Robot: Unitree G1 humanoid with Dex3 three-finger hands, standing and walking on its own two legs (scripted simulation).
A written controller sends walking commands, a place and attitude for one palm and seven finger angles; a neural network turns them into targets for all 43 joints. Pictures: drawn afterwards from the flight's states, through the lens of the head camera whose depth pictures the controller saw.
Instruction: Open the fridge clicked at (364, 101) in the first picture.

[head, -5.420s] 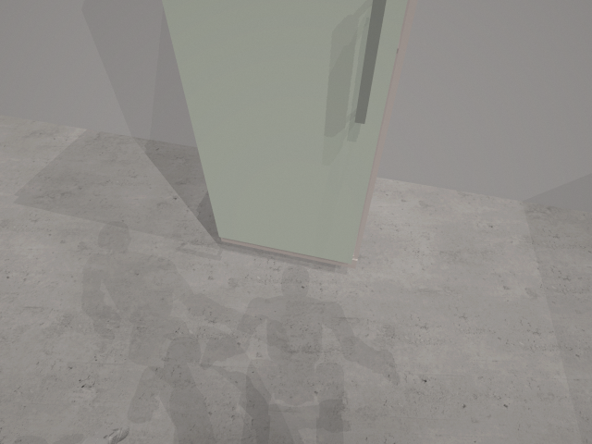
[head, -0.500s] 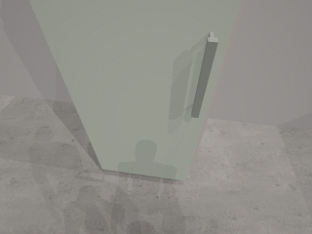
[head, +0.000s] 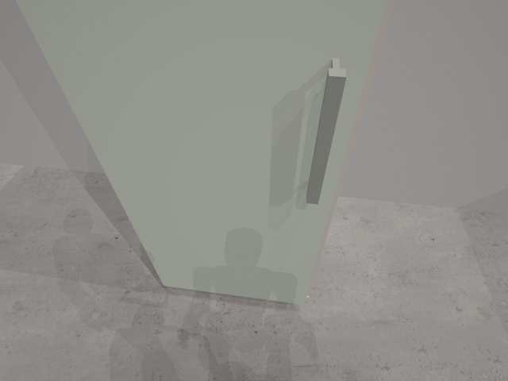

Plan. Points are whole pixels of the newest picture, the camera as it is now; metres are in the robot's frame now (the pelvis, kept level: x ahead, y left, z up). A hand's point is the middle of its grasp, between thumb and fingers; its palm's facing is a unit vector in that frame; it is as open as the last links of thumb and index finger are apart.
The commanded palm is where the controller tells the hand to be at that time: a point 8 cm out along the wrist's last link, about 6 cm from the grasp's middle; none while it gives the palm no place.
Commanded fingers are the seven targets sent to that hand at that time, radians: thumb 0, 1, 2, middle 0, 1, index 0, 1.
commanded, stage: look again from close up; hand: right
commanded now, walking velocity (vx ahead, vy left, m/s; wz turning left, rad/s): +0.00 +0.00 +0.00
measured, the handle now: (322, 140) +0.49 -0.09 +0.13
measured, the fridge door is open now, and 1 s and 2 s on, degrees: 0 0 0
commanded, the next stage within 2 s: raise the hand to about handle height in 0.52 s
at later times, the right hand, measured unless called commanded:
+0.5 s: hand out of the picture +0.00 -0.21 -0.17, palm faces -0.01 +0.97 -0.24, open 7.4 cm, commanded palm none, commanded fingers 0.00 -0.90 -0.90 0.20 0.30 0.20 0.30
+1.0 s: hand out of the picture +0.14 -0.20 -0.02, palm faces +0.09 +1.00 -0.02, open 8.4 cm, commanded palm +0.11 -0.27 -0.01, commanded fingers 0.00 -0.43 -0.70 0.23 0.60 0.23 0.60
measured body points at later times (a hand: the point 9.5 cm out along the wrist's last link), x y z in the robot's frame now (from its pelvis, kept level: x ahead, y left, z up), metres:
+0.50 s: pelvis -0.01 -0.01 +0.01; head +0.00 -0.02 +0.46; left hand +0.05 +0.25 -0.13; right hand +0.00 -0.26 -0.15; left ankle -0.07 +0.12 -0.73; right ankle +0.03 -0.07 -0.73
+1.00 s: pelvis -0.05 +0.03 -0.07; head -0.03 +0.02 +0.38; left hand +0.16 +0.27 -0.11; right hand +0.13 -0.26 -0.02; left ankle -0.03 +0.11 -0.73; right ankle +0.03 -0.07 -0.73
